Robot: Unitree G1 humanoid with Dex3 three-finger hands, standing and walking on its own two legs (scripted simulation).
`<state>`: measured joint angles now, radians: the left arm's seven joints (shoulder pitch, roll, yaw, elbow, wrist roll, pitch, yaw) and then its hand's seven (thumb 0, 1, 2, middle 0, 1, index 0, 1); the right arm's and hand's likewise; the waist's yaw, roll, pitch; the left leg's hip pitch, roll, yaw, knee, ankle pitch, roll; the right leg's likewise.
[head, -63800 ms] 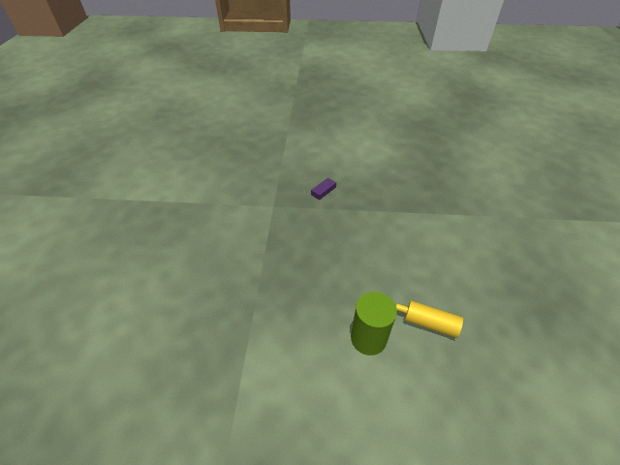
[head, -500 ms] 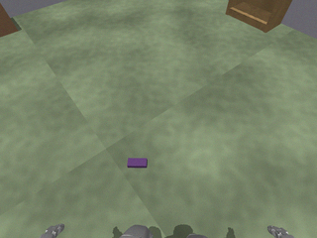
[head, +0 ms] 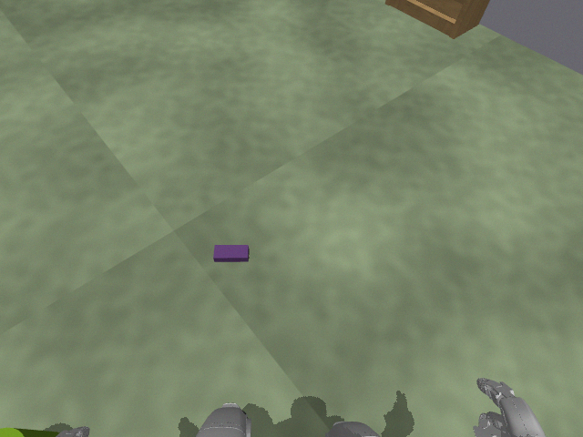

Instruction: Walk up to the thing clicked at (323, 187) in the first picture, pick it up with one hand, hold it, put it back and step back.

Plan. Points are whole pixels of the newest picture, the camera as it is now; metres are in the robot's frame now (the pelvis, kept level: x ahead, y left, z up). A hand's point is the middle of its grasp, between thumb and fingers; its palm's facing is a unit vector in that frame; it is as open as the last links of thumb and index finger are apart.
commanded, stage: step back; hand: left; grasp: from above
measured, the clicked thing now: (231, 253) +0.75 +0.23 -0.74
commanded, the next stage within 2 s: stand in 1.96 s
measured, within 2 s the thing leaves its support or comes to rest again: neither
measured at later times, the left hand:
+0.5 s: hand out of the picture -0.04 +0.23 -0.14, palm faces +0.09 -0.93 -0.36, open 7.4 cm
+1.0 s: hand out of the picture -0.29 +0.18 -0.13, palm faces +0.07 -0.89 -0.45, open 7.4 cm
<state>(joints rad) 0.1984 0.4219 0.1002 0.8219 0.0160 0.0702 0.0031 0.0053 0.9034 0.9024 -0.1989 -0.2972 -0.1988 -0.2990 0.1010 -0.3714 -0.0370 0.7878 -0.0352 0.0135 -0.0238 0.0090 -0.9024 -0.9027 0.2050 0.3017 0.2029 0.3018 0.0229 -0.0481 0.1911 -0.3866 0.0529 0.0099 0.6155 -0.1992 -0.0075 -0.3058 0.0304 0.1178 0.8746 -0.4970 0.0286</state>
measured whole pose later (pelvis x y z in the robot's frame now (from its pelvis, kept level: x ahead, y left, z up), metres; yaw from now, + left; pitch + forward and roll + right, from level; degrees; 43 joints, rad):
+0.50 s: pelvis -0.17 -0.04 +0.00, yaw +5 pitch -3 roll +1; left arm 0.09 0.38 0.08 0.76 0.02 0.08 0.02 0.00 0.90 0.90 -0.20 -0.30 -0.20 -0.30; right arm 0.21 -0.34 -0.03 0.87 -0.04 0.03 -0.01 0.01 -0.91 -0.90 0.20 0.30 0.20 0.30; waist 0.00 -0.07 0.20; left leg -0.27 -0.05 -0.01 0.65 -0.32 0.02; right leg -0.48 0.02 0.05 0.90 -0.47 -0.02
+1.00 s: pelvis -0.31 -0.10 +0.01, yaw +4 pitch -2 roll +1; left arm 0.27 0.36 0.06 0.92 0.04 0.00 0.01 0.01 0.90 0.90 -0.20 -0.30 -0.20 -0.30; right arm 0.18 -0.42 -0.05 0.90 -0.02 0.06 0.00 0.01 -0.91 -0.90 0.20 0.30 0.20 0.30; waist 0.04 0.05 0.08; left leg -0.42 -0.05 -0.11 0.94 -0.44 -0.01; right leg -0.26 -0.02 0.02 0.63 -0.34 0.00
